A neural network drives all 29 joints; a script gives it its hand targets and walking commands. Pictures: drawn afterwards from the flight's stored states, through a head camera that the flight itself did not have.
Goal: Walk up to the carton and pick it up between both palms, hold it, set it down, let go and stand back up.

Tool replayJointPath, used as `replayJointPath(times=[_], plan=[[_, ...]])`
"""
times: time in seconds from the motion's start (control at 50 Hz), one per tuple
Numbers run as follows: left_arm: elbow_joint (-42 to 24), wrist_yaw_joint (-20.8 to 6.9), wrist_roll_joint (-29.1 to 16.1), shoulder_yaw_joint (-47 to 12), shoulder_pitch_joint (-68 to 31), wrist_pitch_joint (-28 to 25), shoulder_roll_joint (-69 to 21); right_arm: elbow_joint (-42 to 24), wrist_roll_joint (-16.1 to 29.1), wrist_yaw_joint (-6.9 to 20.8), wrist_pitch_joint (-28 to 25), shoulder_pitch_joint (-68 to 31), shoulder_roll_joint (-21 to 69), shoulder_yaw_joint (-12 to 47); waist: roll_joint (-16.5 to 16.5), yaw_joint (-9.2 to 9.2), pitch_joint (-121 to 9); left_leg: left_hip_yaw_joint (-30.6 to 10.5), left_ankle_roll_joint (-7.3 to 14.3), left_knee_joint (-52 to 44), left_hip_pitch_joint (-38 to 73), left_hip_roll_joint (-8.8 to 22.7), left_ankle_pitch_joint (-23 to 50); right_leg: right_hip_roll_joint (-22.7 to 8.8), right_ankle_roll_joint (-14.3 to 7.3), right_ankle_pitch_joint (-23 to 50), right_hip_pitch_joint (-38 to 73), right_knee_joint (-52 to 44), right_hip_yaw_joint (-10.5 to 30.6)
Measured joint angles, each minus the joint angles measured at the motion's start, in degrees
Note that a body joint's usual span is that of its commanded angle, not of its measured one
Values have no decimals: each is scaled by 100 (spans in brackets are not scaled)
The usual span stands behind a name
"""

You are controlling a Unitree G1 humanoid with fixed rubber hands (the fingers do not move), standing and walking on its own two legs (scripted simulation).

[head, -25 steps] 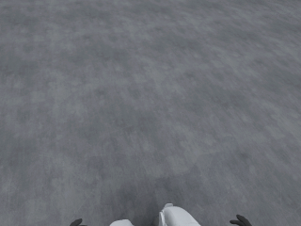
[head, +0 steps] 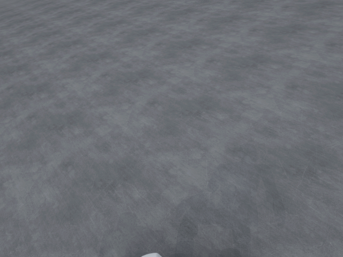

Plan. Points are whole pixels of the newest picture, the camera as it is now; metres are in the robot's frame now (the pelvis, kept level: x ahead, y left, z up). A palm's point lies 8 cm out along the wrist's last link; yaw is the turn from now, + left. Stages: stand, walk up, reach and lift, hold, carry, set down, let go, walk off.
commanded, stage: walk up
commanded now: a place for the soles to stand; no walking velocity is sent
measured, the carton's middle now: out of the picture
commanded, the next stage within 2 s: none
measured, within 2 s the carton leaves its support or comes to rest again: neither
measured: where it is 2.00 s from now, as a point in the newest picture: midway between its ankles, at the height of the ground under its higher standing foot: outside the picture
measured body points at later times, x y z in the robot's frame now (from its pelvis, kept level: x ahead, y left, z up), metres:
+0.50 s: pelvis +0.01 -0.06 +0.02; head -0.01 -0.05 +0.46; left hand +0.20 +0.14 -0.12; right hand -0.07 -0.33 -0.11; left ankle +0.08 +0.06 -0.71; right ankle +0.00 -0.22 -0.66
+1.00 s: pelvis +0.06 -0.26 +0.01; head +0.08 -0.27 +0.46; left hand +0.26 -0.09 -0.14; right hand -0.05 -0.51 -0.12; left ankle +0.22 -0.26 -0.69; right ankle -0.01 -0.28 -0.71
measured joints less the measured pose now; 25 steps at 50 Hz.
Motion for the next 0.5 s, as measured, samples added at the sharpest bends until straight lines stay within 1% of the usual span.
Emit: replayJointPath(times=[0.04, 0.08, 0.14, 0.18, 0.2, 0.22, 0.24, 0.26, 0.28, 0.3, 0.34, 0.38, 0.44, 0.5], plan=[[-5, 105, 87, -56, 62, 47, -91, -20, 120, 28, -59, -29, -42, 30, 70, 48, 1, -324, 7, 283, -215, -338, 158, 208, -86, 200, 27, -271, 144], [-68, 157, 170, -97, 127, 91, -95, -66, 155, 33, -203, -27, 23, 82, 33, 52, -19, -422, 13, 159, -347, -562, 526, 385, -143, 395, 38, -537, 252], [-222, 150, 200, -95, 155, 120, -15, -185, 144, 31, -359, 61, 209, 178, -131, 94, -42, -470, 10, -439, -352, -769, 986, 658, -199, 602, 18, -796, 393], [-335, 127, 195, -78, 146, 137, 64, -274, 137, 21, -407, 138, 353, 243, -291, 132, -56, -495, 25, -1072, -190, -876, 1261, 848, -224, 665, -38, -821, 502], [-385, 112, 179, -76, 141, 155, 103, -327, 130, 13, -430, 190, 418, 271, -363, 130, -72, -503, 46, -1516, -28, -915, 1511, 949, -227, 666, -73, -787, 545], [-426, 99, 154, -79, 135, 179, 152, -376, 109, 2, -456, 243, 491, 288, -463, 106, -87, -526, 145, -1892, 116, -954, 2005, 1023, -228, 631, -125, -694, 588], [-441, 95, 135, -76, 115, 208, 221, -398, 52, -18, -467, 275, 601, 304, -669, 71, -81, -440, 211, -1952, 171, -982, 2183, 1025, -219, 327, -194, -490, 688], [-461, 100, 164, -66, 127, 238, 262, -435, -30, -48, -460, 331, 681, 342, -853, 54, -133, -300, 233, -1965, 209, -975, 2134, 1021, -130, -109, -351, -121, 747], [-475, 101, 229, -57, 158, 271, 282, -437, -120, -95, -444, 375, 733, 378, -989, 37, -211, -150, 227, -2011, 269, -932, 2043, 983, -9, -305, -560, 355, 674], [-473, 82, 293, -66, 182, 305, 296, -405, -200, -152, -424, 399, 763, 394, -1076, 6, -277, -20, 210, -2091, 364, -869, 1978, 903, 81, -349, -739, 803, 517], [-430, -12, 378, -96, 194, 334, 324, -325, -267, -231, -426, 434, 783, 379, -1165, -76, -353, 185, 156, -2302, 608, -742, 1961, 661, 187, -216, -958, 1450, 235], [-373, -124, 385, -94, 206, 327, 356, -286, -264, -253, -461, 478, 774, 347, -1218, -133, -418, 402, 93, -2501, 844, -644, 1994, 364, 260, 29, -1086, 1813, 146], [-309, -245, 326, -80, 238, 358, 397, -274, -279, -242, -483, 493, 732, 288, -1231, -190, -462, 751, 4, -2632, 1137, -510, 1954, -92, 319, 235, -1146, 1960, 182], [-251, -300, 263, -76, 239, 402, 413, -271, -333, -223, -509, 489, 672, 244, -1147, -229, -449, 1068, -88, -2610, 1350, -346, 1828, -488, 327, 124, -1069, 1631, 198]])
